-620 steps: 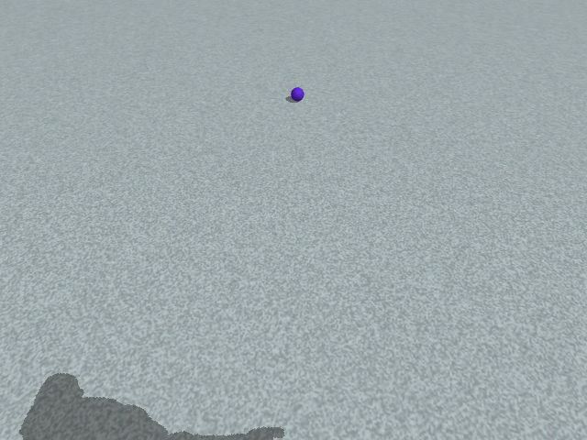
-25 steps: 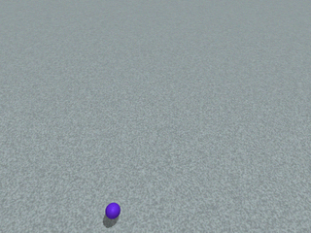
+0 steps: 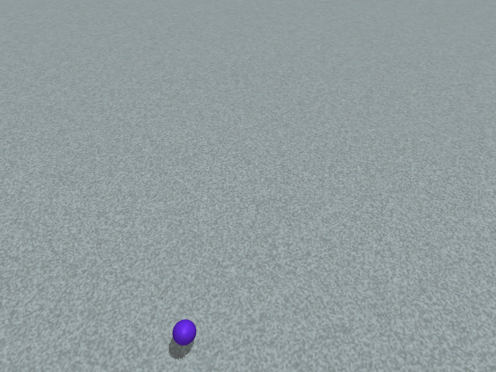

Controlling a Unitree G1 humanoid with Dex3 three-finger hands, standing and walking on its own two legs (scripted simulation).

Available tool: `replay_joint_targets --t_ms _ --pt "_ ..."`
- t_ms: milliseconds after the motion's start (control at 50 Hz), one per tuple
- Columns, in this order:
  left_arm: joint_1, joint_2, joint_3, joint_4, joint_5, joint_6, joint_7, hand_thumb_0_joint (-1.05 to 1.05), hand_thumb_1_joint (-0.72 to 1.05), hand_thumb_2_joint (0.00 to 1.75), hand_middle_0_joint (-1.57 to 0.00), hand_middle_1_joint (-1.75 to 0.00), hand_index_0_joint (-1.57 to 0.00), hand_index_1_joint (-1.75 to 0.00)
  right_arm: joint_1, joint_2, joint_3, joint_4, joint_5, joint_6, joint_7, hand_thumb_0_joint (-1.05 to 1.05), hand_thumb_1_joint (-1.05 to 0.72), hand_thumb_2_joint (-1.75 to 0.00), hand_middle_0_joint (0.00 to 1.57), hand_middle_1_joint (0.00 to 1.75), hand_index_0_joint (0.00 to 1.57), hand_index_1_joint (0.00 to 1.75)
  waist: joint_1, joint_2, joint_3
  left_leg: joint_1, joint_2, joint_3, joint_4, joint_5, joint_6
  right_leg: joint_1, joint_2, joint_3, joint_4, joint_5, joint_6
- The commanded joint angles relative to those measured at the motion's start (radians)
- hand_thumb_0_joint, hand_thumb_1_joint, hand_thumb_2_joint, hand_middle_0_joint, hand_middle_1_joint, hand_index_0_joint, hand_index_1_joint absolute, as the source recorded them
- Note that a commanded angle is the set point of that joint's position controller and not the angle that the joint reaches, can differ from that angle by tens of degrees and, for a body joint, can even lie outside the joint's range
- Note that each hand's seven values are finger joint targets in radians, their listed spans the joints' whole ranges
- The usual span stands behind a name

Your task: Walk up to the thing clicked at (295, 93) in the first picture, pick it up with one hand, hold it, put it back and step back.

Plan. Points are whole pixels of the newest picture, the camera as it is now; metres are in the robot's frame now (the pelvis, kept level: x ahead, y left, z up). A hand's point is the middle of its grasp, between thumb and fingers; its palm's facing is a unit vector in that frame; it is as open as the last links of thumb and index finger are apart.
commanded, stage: stand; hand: left
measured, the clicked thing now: (184, 332) +0.41 +0.24 -0.74
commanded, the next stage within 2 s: none
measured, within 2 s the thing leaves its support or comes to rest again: neither
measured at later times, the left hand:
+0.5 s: hand out of the picture +0.10 +0.25 -0.16, palm faces -0.03 -0.94 -0.35, open 7.4 cm
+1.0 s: hand out of the picture +0.09 +0.25 -0.16, palm faces -0.02 -0.94 -0.35, open 7.4 cm
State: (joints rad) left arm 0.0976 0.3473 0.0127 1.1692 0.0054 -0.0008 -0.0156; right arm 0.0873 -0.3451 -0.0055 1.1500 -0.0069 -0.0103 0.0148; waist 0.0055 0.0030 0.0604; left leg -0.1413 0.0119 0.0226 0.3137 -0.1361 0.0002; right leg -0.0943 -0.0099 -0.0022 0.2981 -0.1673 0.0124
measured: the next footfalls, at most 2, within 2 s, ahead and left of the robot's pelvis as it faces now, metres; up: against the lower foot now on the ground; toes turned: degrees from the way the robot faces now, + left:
none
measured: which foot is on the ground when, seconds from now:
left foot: down 0.00-1.00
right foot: down 0.00-1.00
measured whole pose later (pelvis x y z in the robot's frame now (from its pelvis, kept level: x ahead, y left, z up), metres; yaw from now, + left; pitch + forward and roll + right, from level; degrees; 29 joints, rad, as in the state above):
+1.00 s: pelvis +0.02 +0.00 +0.00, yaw +0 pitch -3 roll +0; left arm 0.12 0.35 0.00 1.12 0.01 -0.01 -0.01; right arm 0.09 -0.35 0.00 1.13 -0.01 -0.01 0.01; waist 0.00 0.00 0.05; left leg -0.10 0.02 0.02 0.31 -0.17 -0.01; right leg -0.05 -0.01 0.00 0.29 -0.19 0.01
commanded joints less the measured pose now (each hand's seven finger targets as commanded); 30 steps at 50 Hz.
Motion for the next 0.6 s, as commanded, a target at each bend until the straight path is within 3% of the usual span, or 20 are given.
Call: replay_joint_targets --t_ms 0,180,280,480,580 --pt "-0.045 0.214 0.029 -0.073 0.008 -0.034 0.019 0.0 0.9 0.9 -0.2 -0.3 -0.2 -0.3 -0.053 -0.222 -0.039 -0.058 -0.007 -0.027 -0.018 0.0 -0.9 -0.9 0.2 0.3 0.2 0.3 -0.01 0.009 -0.107 0.059 0.127 -0.111 -0.046 0.064 0.019 -0.022 -0.127 0.096 -0.056 0.051 -0.028" --pt "-0.029 0.217 0.024 -0.083 0.003 -0.034 0.021 0.0 0.9 0.9 -0.2 -0.3 -0.2 -0.3 -0.045 -0.221 -0.035 -0.058 -0.003 -0.028 -0.016 0.0 -0.9 -0.9 0.2 0.3 0.2 0.3 -0.008 -0.004 -0.076 0.047 0.127 -0.115 -0.057 0.086 0.016 -0.024 -0.125 0.09 -0.049 0.052 -0.026" --pt "-0.031 0.22 0.024 -0.094 0.004 -0.036 0.023 0.0 0.9 0.9 -0.2 -0.3 -0.2 -0.3 -0.044 -0.222 -0.035 -0.062 -0.004 -0.027 -0.018 0.0 -0.9 -0.9 0.2 0.3 0.2 0.3 -0.009 -0.009 -0.112 0.07 0.132 -0.106 -0.037 0.152 0.022 0.008 -0.133 0.086 -0.038 0.13 -0.025" --pt "-0.025 0.222 0.026 -0.101 0.003 -0.035 0.025 0.0 0.9 0.9 -0.2 -0.3 -0.2 -0.3 -0.048 -0.224 -0.037 -0.069 -0.002 -0.025 -0.02 0.0 -0.9 -0.9 0.2 0.3 0.2 0.3 -0.007 -0.002 -0.118 0.096 0.133 -0.1 -0.026 0.204 0.019 0.019 -0.133 0.078 -0.029 0.189 -0.026" --pt "-0.027 0.218 0.024 -0.099 0.003 -0.035 0.027 0.0 0.9 0.9 -0.2 -0.3 -0.2 -0.3 -0.041 -0.223 -0.036 -0.068 -0.001 -0.021 -0.02 0.0 -0.9 -0.9 0.2 0.3 0.2 0.3 -0.012 -0.008 -0.1 0.08 0.128 -0.099 -0.027 0.177 0.017 0.023 -0.133 0.083 -0.049 0.176 -0.023"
